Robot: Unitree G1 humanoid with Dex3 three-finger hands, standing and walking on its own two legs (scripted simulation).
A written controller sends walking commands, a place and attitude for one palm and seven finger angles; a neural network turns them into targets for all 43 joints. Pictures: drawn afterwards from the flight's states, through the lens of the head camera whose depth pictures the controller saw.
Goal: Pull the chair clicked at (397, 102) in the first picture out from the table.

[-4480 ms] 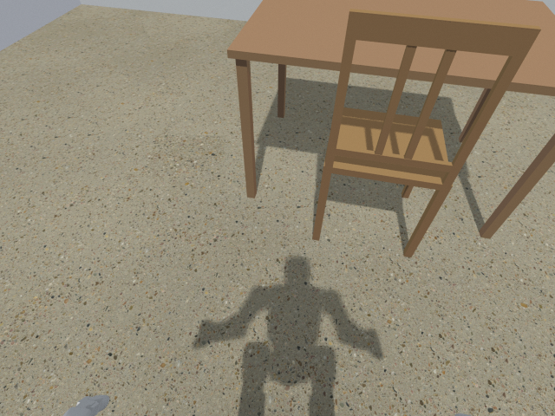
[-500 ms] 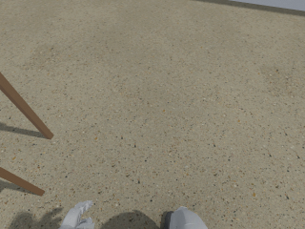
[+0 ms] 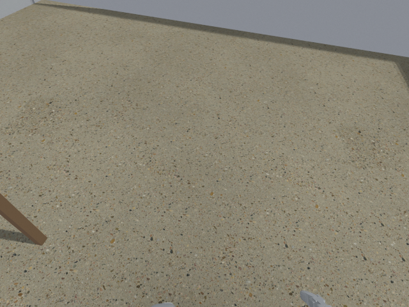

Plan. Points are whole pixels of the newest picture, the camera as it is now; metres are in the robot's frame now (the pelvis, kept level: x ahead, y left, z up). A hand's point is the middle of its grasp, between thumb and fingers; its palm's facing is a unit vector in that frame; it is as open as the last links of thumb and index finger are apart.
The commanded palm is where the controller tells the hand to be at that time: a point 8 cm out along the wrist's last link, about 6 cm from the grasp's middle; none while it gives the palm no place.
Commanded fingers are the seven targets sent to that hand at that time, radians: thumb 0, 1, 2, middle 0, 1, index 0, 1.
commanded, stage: turn to face it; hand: left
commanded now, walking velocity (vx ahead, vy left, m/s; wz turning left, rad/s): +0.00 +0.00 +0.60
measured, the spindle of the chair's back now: out of the picture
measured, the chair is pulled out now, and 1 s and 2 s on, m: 0.00 0.00 0.00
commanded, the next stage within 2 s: none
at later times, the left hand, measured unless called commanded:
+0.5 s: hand out of the picture +0.10 +0.24 -0.16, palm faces +0.23 -0.94 -0.24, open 7.4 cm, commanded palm none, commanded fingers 0.00 0.90 0.90 -0.20 -0.30 -0.20 -0.30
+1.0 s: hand out of the picture -0.02 +0.17 -0.15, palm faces +0.52 -0.81 -0.28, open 7.4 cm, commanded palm none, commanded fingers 0.00 0.90 0.90 -0.20 -0.30 -0.20 -0.30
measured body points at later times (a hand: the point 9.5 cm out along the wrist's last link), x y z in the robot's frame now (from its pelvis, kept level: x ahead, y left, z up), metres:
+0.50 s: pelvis +0.03 +0.02 +0.01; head +0.07 +0.04 +0.46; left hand +0.09 +0.29 -0.14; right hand +0.10 -0.23 -0.13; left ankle +0.09 +0.10 -0.73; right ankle +0.04 -0.14 -0.68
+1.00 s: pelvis +0.05 -0.02 +0.01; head +0.10 -0.02 +0.45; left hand -0.05 +0.21 -0.13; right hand +0.27 -0.20 -0.15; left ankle -0.04 +0.12 -0.67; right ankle +0.04 -0.13 -0.73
